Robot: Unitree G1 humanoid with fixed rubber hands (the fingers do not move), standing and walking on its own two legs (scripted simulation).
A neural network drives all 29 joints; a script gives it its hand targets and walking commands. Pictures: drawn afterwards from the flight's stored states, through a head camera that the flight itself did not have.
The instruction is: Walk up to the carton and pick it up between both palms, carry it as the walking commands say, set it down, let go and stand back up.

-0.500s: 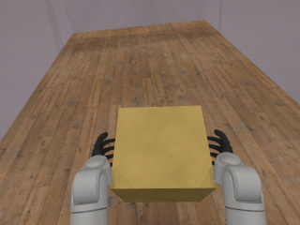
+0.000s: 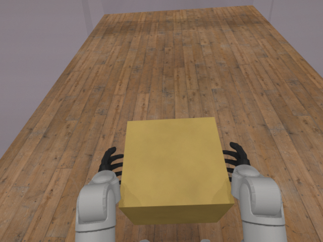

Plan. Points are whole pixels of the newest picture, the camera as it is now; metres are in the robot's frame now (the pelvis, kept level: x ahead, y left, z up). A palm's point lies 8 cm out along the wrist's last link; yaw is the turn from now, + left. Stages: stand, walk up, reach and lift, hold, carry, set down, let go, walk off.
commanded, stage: carry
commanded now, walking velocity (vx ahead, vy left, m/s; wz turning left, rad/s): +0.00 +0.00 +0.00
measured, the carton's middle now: (173, 172) +0.32 +0.00 +0.00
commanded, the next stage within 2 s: hold in 1.08 s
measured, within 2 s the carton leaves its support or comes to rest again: neither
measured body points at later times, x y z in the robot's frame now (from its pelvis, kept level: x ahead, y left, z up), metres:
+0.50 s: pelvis -0.01 +0.00 +0.02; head -0.03 +0.00 +0.47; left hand +0.28 +0.13 +0.10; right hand +0.25 -0.18 +0.10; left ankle +0.02 +0.09 -0.70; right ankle +0.10 -0.10 -0.70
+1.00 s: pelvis +0.00 +0.01 +0.02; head -0.01 +0.01 +0.47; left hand +0.27 +0.15 +0.08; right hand +0.26 -0.16 +0.09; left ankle +0.02 +0.09 -0.70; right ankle +0.10 -0.11 -0.70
